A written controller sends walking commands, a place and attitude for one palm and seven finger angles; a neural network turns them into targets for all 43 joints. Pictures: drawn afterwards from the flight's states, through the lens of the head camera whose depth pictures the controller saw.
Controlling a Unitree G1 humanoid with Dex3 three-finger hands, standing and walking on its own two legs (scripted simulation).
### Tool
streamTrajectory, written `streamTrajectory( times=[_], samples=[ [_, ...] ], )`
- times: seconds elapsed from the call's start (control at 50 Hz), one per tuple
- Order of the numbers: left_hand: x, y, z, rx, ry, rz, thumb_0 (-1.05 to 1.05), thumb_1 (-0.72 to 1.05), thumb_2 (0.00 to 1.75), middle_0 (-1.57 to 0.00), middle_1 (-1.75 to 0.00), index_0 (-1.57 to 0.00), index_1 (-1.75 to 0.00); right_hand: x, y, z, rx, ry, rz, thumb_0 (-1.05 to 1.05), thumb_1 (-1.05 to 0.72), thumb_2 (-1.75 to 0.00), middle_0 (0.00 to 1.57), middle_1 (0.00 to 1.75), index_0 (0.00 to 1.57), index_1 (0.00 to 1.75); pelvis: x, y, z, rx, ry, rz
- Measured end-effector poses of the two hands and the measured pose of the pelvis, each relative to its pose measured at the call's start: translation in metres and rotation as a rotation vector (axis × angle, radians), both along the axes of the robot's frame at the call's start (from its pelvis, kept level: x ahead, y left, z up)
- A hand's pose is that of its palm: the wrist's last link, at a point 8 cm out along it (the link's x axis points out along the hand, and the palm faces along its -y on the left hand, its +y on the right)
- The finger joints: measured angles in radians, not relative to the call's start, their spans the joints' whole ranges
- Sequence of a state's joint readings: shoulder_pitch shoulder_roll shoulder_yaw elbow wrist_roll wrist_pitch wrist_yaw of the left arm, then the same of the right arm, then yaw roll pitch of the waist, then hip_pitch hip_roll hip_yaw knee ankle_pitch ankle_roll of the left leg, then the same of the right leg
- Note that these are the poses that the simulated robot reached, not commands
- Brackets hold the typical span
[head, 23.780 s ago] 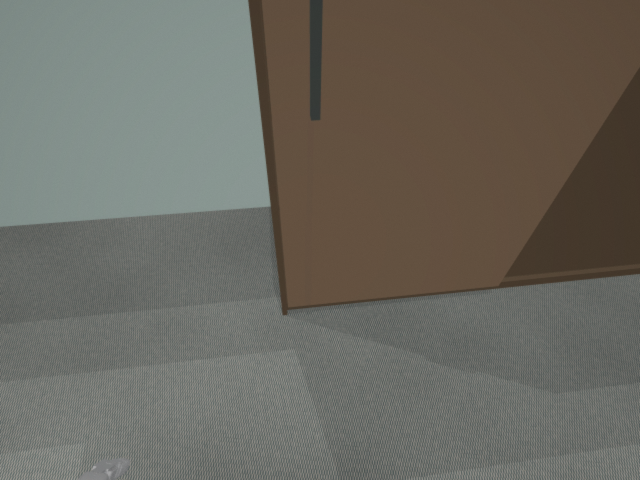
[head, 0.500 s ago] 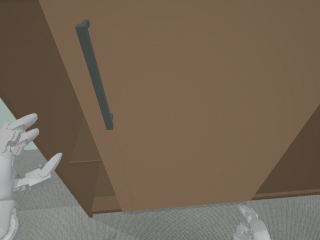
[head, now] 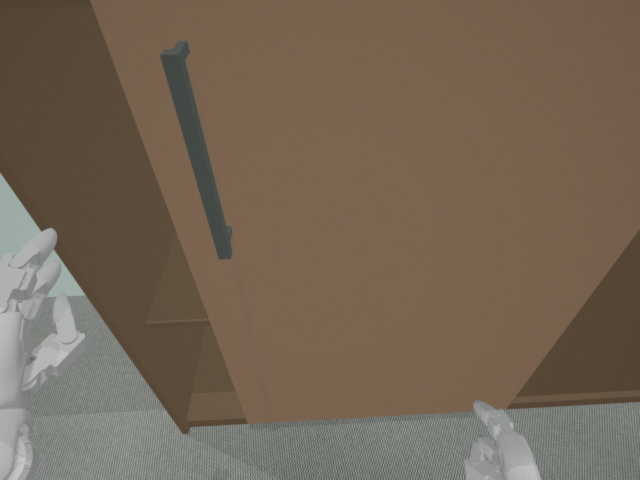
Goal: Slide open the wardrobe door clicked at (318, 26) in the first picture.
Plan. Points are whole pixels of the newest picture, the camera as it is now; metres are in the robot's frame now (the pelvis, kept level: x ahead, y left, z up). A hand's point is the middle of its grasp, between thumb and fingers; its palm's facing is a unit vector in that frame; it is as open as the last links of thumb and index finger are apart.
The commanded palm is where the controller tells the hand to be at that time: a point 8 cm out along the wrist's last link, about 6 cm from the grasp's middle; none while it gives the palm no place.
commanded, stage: step back with the hand held close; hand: left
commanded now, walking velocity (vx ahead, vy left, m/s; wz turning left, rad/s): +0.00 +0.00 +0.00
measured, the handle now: (206, 165) +0.43 +0.22 +0.20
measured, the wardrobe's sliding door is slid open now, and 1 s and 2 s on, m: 0.19 0.19 0.19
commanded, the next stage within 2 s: stop stepping back and stand still in 1.26 s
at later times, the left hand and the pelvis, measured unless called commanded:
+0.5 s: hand (51, 353) +0.17 +0.29 +0.15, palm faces +0.34 -0.81 -0.48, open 7.4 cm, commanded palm +0.11 +0.33 +0.17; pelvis -0.04 +0.03 +0.00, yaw -1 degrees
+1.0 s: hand out of the picture +0.07 +0.34 +0.15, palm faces +0.51 -0.78 -0.37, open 7.4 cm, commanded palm +0.00 +0.37 +0.17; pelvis -0.12 +0.06 -0.02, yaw +3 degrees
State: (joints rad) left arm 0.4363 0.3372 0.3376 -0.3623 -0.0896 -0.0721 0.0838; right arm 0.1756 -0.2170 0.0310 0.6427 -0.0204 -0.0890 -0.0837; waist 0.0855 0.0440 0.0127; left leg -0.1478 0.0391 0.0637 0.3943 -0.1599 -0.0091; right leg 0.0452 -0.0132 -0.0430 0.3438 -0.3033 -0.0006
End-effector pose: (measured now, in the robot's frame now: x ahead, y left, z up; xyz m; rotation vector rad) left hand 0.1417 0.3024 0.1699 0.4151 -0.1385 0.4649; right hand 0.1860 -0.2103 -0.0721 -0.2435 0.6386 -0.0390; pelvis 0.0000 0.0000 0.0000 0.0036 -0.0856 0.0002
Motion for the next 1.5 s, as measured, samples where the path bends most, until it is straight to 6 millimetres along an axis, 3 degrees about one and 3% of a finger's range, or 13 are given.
streamTrajectory(
  times=[0.28, 0.48, 0.66, 0.86, 1.04, 1.16, 1.22, 1.3, 1.38, 1.5],
  samples=[
    [0.004, 0.005, 0.007, 0.087, -0.002, -0.038, 0.01, 0.89, 0.90, -0.21, -0.30, -0.21, -0.30, -0.015, -0.012, -0.004, -0.025, 0.068, -0.052, 0.01, -0.90, -0.90, 0.20, 0.30, 0.20, 0.30, -0.009, 0.004, -0.001, -0.024, 0.052, -0.001],
    [-0.007, 0.020, 0.003, 0.132, 0.040, -0.130, 0.01, 0.89, 0.90, -0.22, -0.30, -0.21, -0.30, -0.048, -0.005, 0.003, -0.045, 0.073, -0.142, 0.01, -0.90, -0.90, 0.20, 0.30, 0.20, 0.30, -0.033, 0.027, -0.004, -0.027, 0.075, -0.025],
    [-0.046, 0.044, 0.003, 0.154, -0.022, -0.092, 0.01, 0.89, 0.90, -0.22, -0.30, -0.21, -0.30, -0.088, 0.018, 0.000, -0.056, 0.073, -0.114, 0.01, -0.90, -0.90, 0.20, 0.30, 0.20, 0.30, -0.065, 0.041, -0.008, -0.047, 0.074, 0.005],
    [-0.110, 0.056, 0.003, 0.154, -0.067, -0.012, 0.01, 0.89, 0.90, -0.22, -0.30, -0.21, -0.30, -0.116, 0.037, -0.011, -0.061, 0.089, -0.029, 0.01, -0.90, -0.90, 0.20, 0.30, 0.20, 0.30, -0.097, 0.046, -0.012, -0.066, 0.066, 0.047],
    [-0.120, 0.074, 0.001, 0.129, -0.160, -0.025, 0.01, 0.89, 0.90, -0.22, -0.30, -0.21, -0.30, -0.138, 0.050, -0.002, -0.085, 0.028, -0.040, 0.01, -0.90, -0.90, 0.20, 0.30, 0.20, 0.30, -0.128, 0.059, -0.014, -0.099, 0.040, 0.067],
    [-0.160, 0.070, 0.013, 0.198, -0.175, -0.070, 0.01, 0.89, 0.90, -0.21, -0.30, -0.21, -0.30, -0.155, 0.056, 0.002, -0.055, -0.012, -0.016, 0.01, -0.90, -0.90, 0.20, 0.30, 0.20, 0.30, -0.156, 0.059, -0.019, -0.084, 0.071, 0.039],
    [-0.176, 0.070, 0.011, 0.168, -0.174, -0.083, 0.01, 0.89, 0.90, -0.22, -0.30, -0.21, -0.30, -0.174, 0.058, 0.001, -0.065, 0.024, -0.030, 0.01, -0.90, -0.90, 0.20, 0.30, 0.20, 0.30, -0.167, 0.067, -0.015, -0.069, 0.057, 0.019],
    [-0.182, 0.086, -0.001, 0.120, -0.188, -0.081, 0.01, 0.89, 0.90, -0.22, -0.30, -0.21, -0.30, -0.200, 0.062, 0.001, -0.116, 0.043, -0.047, 0.01, -0.90, -0.90, 0.20, 0.30, 0.20, 0.30, -0.181, 0.082, -0.018, -0.069, 0.069, 0.015],
    [-0.189, 0.102, -0.008, 0.107, -0.170, -0.097, 0.01, 0.89, 0.90, -0.22, -0.30, -0.21, -0.30, -0.229, 0.071, 0.003, -0.111, 0.033, -0.073, 0.01, -0.90, -0.90, 0.20, 0.30, 0.20, 0.30, -0.215, 0.090, -0.018, -0.065, 0.053, 0.010],
    [-0.233, 0.098, 0.007, 0.116, -0.143, -0.152, 0.01, 0.89, 0.90, -0.22, -0.30, -0.21, -0.30, -0.285, 0.084, 0.016, -0.067, 0.015, -0.093, 0.01, -0.90, -0.90, 0.20, 0.30, 0.20, 0.30, -0.250, 0.097, -0.006, -0.095, 0.069, -0.013]
  ],
)
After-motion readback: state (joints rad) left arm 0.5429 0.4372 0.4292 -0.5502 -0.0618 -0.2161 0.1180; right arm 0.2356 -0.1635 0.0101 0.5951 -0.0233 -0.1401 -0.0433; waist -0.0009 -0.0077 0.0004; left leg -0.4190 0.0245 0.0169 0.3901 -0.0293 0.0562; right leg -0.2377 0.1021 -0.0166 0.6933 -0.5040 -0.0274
